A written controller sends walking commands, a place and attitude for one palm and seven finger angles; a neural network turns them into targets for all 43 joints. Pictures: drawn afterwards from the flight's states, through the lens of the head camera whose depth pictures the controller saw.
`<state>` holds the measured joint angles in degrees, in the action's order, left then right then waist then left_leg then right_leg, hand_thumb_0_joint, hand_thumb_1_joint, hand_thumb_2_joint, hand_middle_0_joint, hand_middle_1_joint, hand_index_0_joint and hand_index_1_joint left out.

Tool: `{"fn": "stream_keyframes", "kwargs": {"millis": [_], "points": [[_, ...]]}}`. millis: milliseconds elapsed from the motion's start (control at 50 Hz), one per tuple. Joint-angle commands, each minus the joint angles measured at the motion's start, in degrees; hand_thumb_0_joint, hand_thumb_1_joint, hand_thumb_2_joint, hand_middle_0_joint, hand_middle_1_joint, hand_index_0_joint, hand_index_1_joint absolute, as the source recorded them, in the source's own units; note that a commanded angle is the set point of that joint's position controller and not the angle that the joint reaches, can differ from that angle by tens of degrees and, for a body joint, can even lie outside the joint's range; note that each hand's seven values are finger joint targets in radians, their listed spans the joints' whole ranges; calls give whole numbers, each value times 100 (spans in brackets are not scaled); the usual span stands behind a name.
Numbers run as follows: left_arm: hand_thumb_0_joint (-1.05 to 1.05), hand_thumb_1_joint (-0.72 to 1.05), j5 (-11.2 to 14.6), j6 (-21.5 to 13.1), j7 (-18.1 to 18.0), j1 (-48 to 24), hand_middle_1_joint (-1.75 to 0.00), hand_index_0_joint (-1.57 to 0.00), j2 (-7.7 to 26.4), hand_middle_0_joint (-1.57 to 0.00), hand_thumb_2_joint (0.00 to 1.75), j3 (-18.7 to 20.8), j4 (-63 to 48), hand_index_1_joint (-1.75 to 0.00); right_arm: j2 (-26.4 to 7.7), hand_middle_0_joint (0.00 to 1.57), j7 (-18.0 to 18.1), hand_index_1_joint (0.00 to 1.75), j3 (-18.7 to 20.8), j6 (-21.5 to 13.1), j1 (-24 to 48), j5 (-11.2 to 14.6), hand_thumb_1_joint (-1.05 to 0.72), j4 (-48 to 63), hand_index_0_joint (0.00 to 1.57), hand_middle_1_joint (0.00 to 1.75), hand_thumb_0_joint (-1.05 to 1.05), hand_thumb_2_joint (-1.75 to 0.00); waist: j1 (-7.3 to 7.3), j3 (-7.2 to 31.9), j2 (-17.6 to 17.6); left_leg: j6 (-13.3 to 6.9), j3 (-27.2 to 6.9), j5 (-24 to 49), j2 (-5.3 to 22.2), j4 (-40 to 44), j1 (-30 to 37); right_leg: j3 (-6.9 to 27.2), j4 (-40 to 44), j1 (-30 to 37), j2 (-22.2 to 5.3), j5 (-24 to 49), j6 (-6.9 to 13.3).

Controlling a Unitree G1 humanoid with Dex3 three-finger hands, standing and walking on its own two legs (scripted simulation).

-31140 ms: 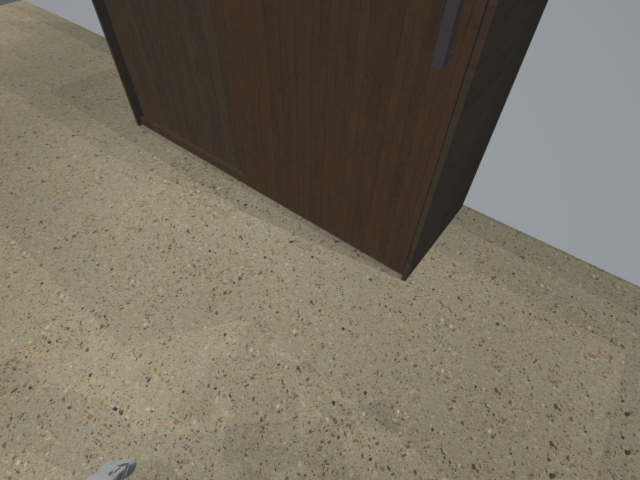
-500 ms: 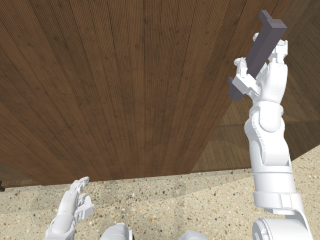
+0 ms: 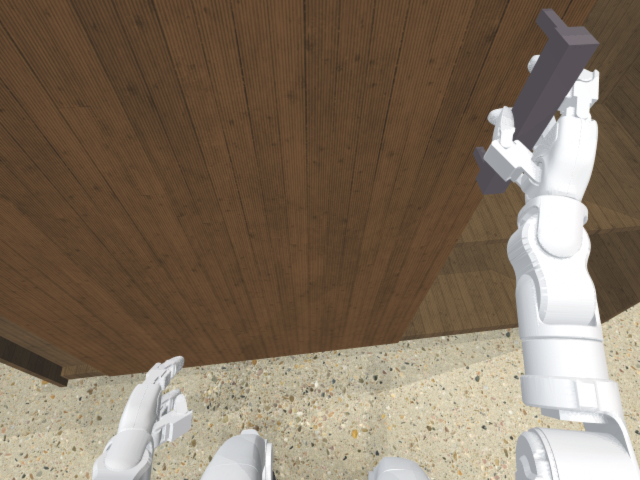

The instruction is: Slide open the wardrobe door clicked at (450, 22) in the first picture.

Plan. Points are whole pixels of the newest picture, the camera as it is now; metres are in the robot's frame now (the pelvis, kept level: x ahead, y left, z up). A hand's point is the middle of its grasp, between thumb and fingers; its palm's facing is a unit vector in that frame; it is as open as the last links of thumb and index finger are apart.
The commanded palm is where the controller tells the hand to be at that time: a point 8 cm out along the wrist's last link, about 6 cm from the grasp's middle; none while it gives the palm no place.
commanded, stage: step sideways, sliding the door along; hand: right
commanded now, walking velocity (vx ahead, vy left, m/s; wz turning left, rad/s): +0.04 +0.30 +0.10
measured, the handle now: (516, 111) +0.46 -0.23 +0.19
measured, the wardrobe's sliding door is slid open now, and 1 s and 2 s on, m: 0.69 0.69 0.69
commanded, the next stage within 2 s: stop walking and hold the door there in 0.06 s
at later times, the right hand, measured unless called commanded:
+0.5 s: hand (505, 141) +0.41 -0.20 +0.19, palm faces +0.45 +0.88 -0.17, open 7.4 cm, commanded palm +0.37 -0.24 +0.17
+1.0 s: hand (504, 140) +0.41 -0.20 +0.19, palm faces +0.44 +0.88 -0.18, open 7.3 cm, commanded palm +0.37 -0.23 +0.17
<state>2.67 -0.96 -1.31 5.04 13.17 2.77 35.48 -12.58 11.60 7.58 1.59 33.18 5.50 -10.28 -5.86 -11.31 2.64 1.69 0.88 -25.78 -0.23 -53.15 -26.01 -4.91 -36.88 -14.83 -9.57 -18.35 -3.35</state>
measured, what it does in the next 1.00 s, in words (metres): steps on the spot: left foot, then right foot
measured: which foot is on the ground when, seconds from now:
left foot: up 0.00-0.18, down 0.20-0.50, up 0.52-0.76, down 0.78-1.00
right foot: down 0.00-0.22, up 0.24-0.46, down 0.48-1.00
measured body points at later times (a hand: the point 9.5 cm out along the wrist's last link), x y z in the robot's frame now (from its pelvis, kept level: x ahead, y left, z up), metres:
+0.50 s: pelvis +0.02 +0.06 +0.00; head +0.02 +0.07 +0.45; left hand +0.17 +0.36 -0.08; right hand +0.38 -0.25 +0.20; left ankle +0.05 +0.21 -0.73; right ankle +0.06 -0.01 -0.73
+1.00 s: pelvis +0.00 +0.06 +0.01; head -0.04 +0.06 +0.46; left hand +0.05 +0.35 -0.10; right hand +0.38 -0.25 +0.20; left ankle +0.00 +0.19 -0.73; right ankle +0.05 -0.01 -0.73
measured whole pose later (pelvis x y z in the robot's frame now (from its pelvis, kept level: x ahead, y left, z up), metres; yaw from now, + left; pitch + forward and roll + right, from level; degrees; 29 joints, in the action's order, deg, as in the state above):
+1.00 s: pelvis +0.00 +0.06 +0.01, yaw +10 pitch -1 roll +1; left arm 2.3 -1.9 -6.4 16.9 16.6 -0.6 43.0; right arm -29.1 9.5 23.5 -1.9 23.7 3.0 -37.0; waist 2.2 5.3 2.6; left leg 0.4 2.4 -11.4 0.5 -25.9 -13.8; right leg -12.9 -27.4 -15.6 -3.6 -11.3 3.1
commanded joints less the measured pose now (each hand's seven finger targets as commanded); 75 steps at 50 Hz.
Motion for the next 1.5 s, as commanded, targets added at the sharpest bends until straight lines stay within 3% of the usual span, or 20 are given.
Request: {"fn": "stream_keyframes", "kwargs": {"millis": [0, 140, 160, 180, 200, 220, 280, 400, 440, 460, 500, 540, 640, 800, 1120, 1240, 1360, 1400, 1440, 1480], "points": [[0, 90, 13, -301, 169, -401, -30, -20, 715, -20, 90, 215, -999, -30, 491, 45, -699, 140, -1589, -914, 2757, -143, -90, 2486, 45, 140, 0, -90, 608, 3214, 1672, -55, -299, 75, 269, -147, -716, 811, 560, 3050, -1618, 5840, 1121], [0, 90, 87, -405, 100, -275, -30, -20, 751, -20, 90, 140, -1104, -30, -186, 45, -635, 140, -1058, -920, 2307, -133, -90, 2545, 45, 140, 0, -90, 666, 3126, 1544, -82, 393, 1716, -68, 2479, 1197, 80, 151, 2478, -1086, 5464, 442], [0, 90, 59, -296, -14, 117, -30, -20, 1036, -20, 90, 282, -659, -30, -3605, 45, -317, 140, 2365, -930, 790, -361, -90, 317, 45, 140, 0, -90, 466, 3340, 970, -150, 167, 3388, 229, 2713, 1727, -225, -371, 1916, -870, 4867, 336], [0, 90, 96, -201, -54, 164, -30, -20, 821, -20, 90, 202, -877, -30, -3133, 45, -389, 140, 1690, -951, 824, -412, -90, 656, 45, 140, 0, -90, 405, 3543, -529, -494, -626, 6593, 1130, 2629, 3022, -348, -1787, 425, -150, 2548, 290], [0, 90, 110, -303, -144, -235, -30, -20, 572, -20, 90, 142, -953, -30, -3222, 45, -335, 140, 1880, -892, 956, -306, -90, 730, 45, 140, 0, -90, 314, 3540, -1779, -961, -1435, 9313, 1947, 2300, 3726, -191, -2701, -1055, 628, -1696, 366], [0, 90, 37, -444, -187, -264, -30, -20, 473, -20, 90, 14, -813, -30, -2980, 45, -399, 140, 1625, -866, 1059, -310, -90, 1008, 45, 140, 0, -90, 360, 3465, -1324, -936, -1343, 9316, 2195, 2312, 3614, 359, -2967, -1452, 644, -2127, 422], [0, 90, 51, -550, -345, -250, -30, -20, 640, -20, 90, -82, -572, -30, -3323, 45, -227, 140, 2293, -870, 672, -265, -90, 697, 45, 140, 0, -90, 339, 3441, -1058, -1190, -1373, 8175, 2057, 2037, 3526, 447, -2493, -1579, 564, -1785, 150], [0, 90, 29, -415, -500, -169, -30, -20, 867, -20, 90, -56, -486, -30, -2994, 45, -269, 140, 1955, -908, 746, -302, -90, 192, 45, 140, 0, -90, 502, 3476, -1176, -738, -798, 5694, 1554, 2297, 2529, 28, 201, 85, 879, 227, 206], [0, 90, 63, -379, -513, -196, -30, -20, 1096, -20, 90, 61, -525, -30, -2745, 45, -295, 140, 1572, -952, 946, -237, -90, 484, 45, 140, 0, -90, 584, 3164, -74, -400, -492, 3499, 1100, 2103, 1539, 313, 1017, 1096, 274, 1937, 331], [0, 90, 67, -367, -487, -148, -30, -20, 1208, -20, 90, 71, -529, -30, -2482, 45, -306, 140, 1372, -915, 724, -258, -90, 321, 45, 140, 0, -90, 466, 3045, 804, -116, -69, 1467, 552, 1851, 850, 1189, 1159, 1316, -606, 3395, 689], [0, 90, 49, -351, -389, -68, -30, -20, 1151, -20, 90, 58, -571, -30, -2231, 45, -312, 140, 1126, -803, 631, -291, -90, -19, 45, 140, 0, -90, 465, 2571, 1119, -115, -94, -438, 50, 893, 528, 1468, 1928, 779, -944, 2304, 1055], [0, 90, -59, -417, -463, -184, -30, -20, 1057, -20, 90, -42, -494, -30, -2218, 45, -287, 140, 965, -903, 1152, -309, -90, 291, 45, 140, 0, -90, 531, 2256, 1683, -174, -160, -157, 197, 440, 415, 1533, 2375, 514, -894, 1309, 898], [0, 90, -42, -514, -506, 221, -30, -20, 1163, -20, 90, -39, -340, -30, -2517, 45, -245, 140, 1230, -738, 541, -351, -90, -370, 45, 140, 0, -90, 571, 2401, 597, -47, 154, 422, 170, 2012, 671, 749, 1969, 1323, -592, 2422, 757], [0, 90, -118, -465, -554, 218, -30, -20, 1181, -20, 90, -53, -303, -30, -3204, 45, -265, 140, 1753, -787, 507, -406, -90, -755, 45, 140, 0, -90, 597, 2786, 281, -268, -256, 2609, 680, 2962, 1574, 342, 1457, 650, -147, 1708, 357], [0, 90, -24, -392, -642, 468, -30, -20, 1274, -20, 90, 8, -105, -30, -3120, 45, -284, 140, 1566, -875, 976, -408, -90, -2110, 45, 140, 0, -90, 585, 2263, 141, -284, -334, 1231, 593, 3318, 791, 417, 1719, 599, -83, 386, 520], [0, 90, -21, -159, -593, 461, -30, -20, 1397, -20, 90, 134, -192, -30, -3229, 45, -258, 140, 1516, -818, 985, -407, -90, -2081, 45, 140, 0, -90, 596, 2406, -259, -572, -1070, 2829, 1639, 3379, 1088, 220, 535, 383, 247, 1389, 403], [0, 90, 52, -76, -525, 191, -30, -20, 1241, -20, 90, 118, -341, -30, -3087, 45, -251, 140, 1438, -724, 1285, -377, -90, -1613, 45, 140, 0, -90, 414, 2368, -1405, -1030, -1274, 4636, 2699, 2967, 2083, 684, -426, -849, 595, -682, 266], [0, 90, 0, -73, -546, 203, -30, -20, 1236, -20, 90, 95, -215, -30, -3497, 45, -213, 140, 1855, -723, 1342, -422, -90, -1611, 45, 140, 0, -90, 507, 2429, -1424, -758, -674, 4665, 2515, 2564, 1805, 572, 302, -350, 552, -183, 272], [0, 90, -25, -13, -642, 47, -30, -20, 1326, -20, 90, 97, -177, -30, -3632, 45, -248, 140, 1885, -785, 1421, -422, -90, -1378, 45, 140, 0, -90, 574, 2528, -431, -239, 150, 3834, 1703, 1750, 1051, 637, 1028, 662, 240, 2373, 386], [0, 90, 30, -37, -604, -62, -30, -20, 1080, -20, 90, 1, -459, -30, -2774, 45, -393, 140, 1175, -949, 1753, -344, -90, -784, 45, 140, 0, -90, 496, 2692, 1200, 113, 267, -104, 559, 395, 386, 1457, 1184, 1064, -743, 5249, 1061]]}}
